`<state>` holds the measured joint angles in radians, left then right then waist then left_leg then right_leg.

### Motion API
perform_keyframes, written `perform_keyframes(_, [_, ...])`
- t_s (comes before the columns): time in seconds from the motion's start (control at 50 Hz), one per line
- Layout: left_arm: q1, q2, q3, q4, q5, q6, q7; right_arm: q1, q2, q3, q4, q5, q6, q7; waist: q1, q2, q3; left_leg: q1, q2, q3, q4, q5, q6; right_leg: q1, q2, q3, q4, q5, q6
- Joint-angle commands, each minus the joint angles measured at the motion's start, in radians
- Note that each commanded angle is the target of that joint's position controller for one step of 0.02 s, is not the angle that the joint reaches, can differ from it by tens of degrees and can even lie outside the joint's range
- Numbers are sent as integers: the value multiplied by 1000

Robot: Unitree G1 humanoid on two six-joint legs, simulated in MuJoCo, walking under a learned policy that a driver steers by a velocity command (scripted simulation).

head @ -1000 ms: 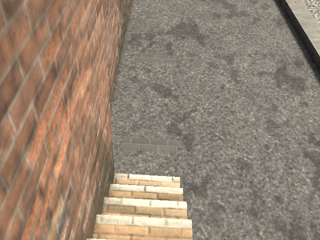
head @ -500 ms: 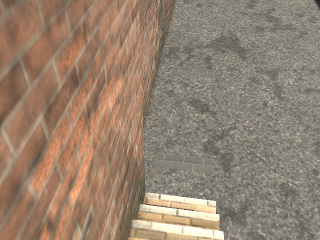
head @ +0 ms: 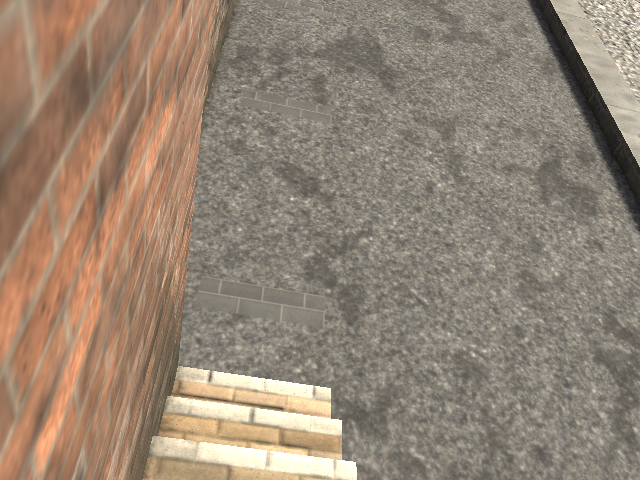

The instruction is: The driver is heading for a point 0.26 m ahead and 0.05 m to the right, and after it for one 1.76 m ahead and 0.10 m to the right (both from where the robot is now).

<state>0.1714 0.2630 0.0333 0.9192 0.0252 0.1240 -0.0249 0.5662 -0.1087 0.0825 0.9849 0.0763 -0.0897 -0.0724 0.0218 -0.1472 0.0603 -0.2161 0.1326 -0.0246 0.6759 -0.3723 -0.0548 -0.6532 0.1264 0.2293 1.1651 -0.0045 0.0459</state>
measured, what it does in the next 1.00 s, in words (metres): goes down: right foot 0.06 m lower, then right foot 0.19 m lower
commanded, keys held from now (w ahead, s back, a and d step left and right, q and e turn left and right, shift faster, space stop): w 1.00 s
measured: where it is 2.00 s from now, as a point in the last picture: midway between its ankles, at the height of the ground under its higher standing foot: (257, 450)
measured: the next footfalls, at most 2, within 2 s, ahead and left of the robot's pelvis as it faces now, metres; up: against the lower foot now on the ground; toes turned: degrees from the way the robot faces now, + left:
right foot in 0.20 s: +0.21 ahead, -0.27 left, -0.06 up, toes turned -3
right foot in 0.38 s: +0.28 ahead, -0.25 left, -0.19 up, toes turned +3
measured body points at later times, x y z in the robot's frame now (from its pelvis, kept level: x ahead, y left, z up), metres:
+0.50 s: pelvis +0.20 -0.15 -0.20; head +0.20 -0.19 +0.25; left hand +0.18 +0.10 -0.33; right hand +0.19 -0.43 -0.37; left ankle +0.16 +0.01 -0.70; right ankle +0.24 -0.25 -0.92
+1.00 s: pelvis +0.44 -0.06 -0.33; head +0.39 -0.04 +0.11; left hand +0.40 +0.19 -0.50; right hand +0.55 -0.33 -0.44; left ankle +0.50 +0.04 -1.09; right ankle +0.26 -0.25 -0.89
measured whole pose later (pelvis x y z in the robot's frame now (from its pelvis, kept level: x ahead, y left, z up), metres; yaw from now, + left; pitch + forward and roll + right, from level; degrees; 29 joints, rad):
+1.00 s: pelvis +0.44 -0.06 -0.33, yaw +1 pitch -5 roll -6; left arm 0.42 0.23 0.03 1.03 0.06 -0.06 0.02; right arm 0.23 -0.26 -0.08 0.94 -0.02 -0.02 -0.01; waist 0.07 0.06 -0.05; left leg -0.19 0.09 -0.03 0.35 0.29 -0.01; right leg -0.17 0.06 0.06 1.39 -0.83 -0.06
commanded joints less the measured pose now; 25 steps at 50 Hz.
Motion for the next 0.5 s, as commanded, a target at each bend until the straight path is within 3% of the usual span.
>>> perform_keyframes(0.02, [-101,2,5,-110,22,-33,-18,11,-274,-87,-50,12,-10,-32,-7,313,113,-49,166,-174,-235,-45,77,-108,-60,125,-199,214,16])
perform_keyframes(0.06, [-126,-16,3,-123,29,-41,-15,47,-247,-100,-47,16,-9,-41,-26,314,112,-52,188,-168,-189,91,99,-51,-86,116,-268,236,6])
perform_keyframes(0.1, [-138,-16,7,-144,32,-47,-19,80,-243,-110,-47,0,-12,-41,-48,308,115,-40,217,-189,-128,177,129,-57,-92,115,-289,174,-3])
perform_keyframes(0.12, [-94,34,11,-121,4,-71,-11,-26,-247,-127,-56,-52,13,-5,-62,526,76,-69,67,-41,-4,-65,171,-36,-115,-86,-354,331,-9])
perform_keyframes(0.14, [-159,22,4,-142,6,-84,-16,-36,-173,-116,-63,-65,34,7,-98,439,79,-130,40,-31,55,-129,175,36,-154,-121,-476,375,-14])
perform_keyframes(0.16, [-231,-3,-6,-169,7,-109,-20,-19,-160,-116,-62,-57,34,8,-144,326,50,-190,44,-41,89,-164,166,149,-151,-156,-560,479,-7])
perform_keyframes(0.18, [-241,-27,-14,-178,-6,-121,-23,-14,-178,-124,-61,-57,39,3,-159,292,35,-202,58,-77,112,-181,180,205,-168,-145,-624,470,-10])
perform_keyframes(0.22, [-248,-11,-17,-181,-46,-136,-15,-15,-231,-146,-62,-71,53,-4,-185,272,57,-173,80,-130,146,-150,208,217,-201,-120,-765,323,-20])
perform_keyframes(0.24, [-264,1,-14,-193,-46,-138,-17,-2,-218,-144,-67,-66,65,3,-179,209,77,-173,60,-128,115,-179,204,189,-180,-120,-789,252,-14])
perform_keyframes(0.26, [-131,19,-6,-149,-19,-135,-25,-15,-232,-152,-72,-72,71,4,-117,130,22,-224,57,-104,172,-280,204,277,-149,-146,-753,130,2])
perform_keyframes(0.28, [-30,-7,-5,-102,-11,-138,-29,-25,-301,-181,-49,-79,73,-3,-92,100,19,-257,84,-24,308,-285,221,416,-153,-194,-806,128,-17])
perform_keyframes(0.3, [61,-37,-3,-58,-27,-142,-42,6,-279,-187,-10,-94,81,-1,-86,81,-18,-343,53,15,431,-296,230,606,-144,-249,-769,198,-12])
perform_keyframes(0.32, [202,-23,8,-27,-47,-142,-42,-14,-290,-193,3,-108,80,-1,0,101,-66,-344,35,37,546,-323,232,697,-183,-196,-798,183,-16])
perform_keyframes(0.34, [322,0,19,5,-44,-148,-38,-15,-308,-205,23,-123,81,-1,78,57,-105,-321,-3,47,759,-341,230,745,-218,-130,-873,53,-10])
perform_keyframes(0.36, [436,29,22,57,-34,-161,-34,-13,-253,-198,48,-143,84,-5,117,-52,-84,-393,-63,46,1080,-480,193,747,-200,-156,-876,75,31])
perform_keyframes(0.38, [458,40,-9,67,-31,-151,-31,-43,-184,-182,15,-110,95,22,70,-128,17,-703,-89,39,1334,-495,163,781,-197,-146,-629,344,172])
perform_keyframes(0.4, [539,122,-8,80,-34,-142,-24,-18,-137,-174,-67,-69,68,32,24,-353,-42,-864,-95,31,1462,-474,135,836,-296,-121,-330,1188,287])
perform_keyframes(0.42, [646,384,105,129,-44,-141,9,26,-105,-170,-123,-41,48,33,81,-554,-379,-970,-153,-79,1402,-371,142,1056,-497,403,-603,294,95])
perform_keyframes(0.44, [527,281,89,79,-18,-159,21,-34,-199,-179,-65,-77,57,32,73,-279,-240,-976,-110,-121,1308,-121,128,911,-476,459,-783,-288,68])
perform_keyframes(0.46, [414,169,61,55,9,-157,26,-133,-235,-193,-51,-85,62,41,59,-192,-106,-947,-117,-104,1243,-23,116,754,-446,466,-859,-523,69])
perform_keyframes(0.48, [342,127,50,39,34,-165,27,-153,-226,-193,-48,-81,75,48,8,-150,-39,-925,-102,-112,1205,29,103,648,-448,474,-834,-413,16])
perform_keyframes(0.5, [310,66,35,37,51,-196,18,-162,-219,-197,-43,-97,79,48,-26,-37,28,-913,-67,-216,970,226,73,521,-424,360,-751,-347,-57])
Keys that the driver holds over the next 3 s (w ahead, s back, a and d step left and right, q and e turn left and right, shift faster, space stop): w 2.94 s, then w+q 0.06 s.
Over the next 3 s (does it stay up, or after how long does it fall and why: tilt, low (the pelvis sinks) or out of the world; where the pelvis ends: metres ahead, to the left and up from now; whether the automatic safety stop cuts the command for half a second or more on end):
stays up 1.25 -0.24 -0.99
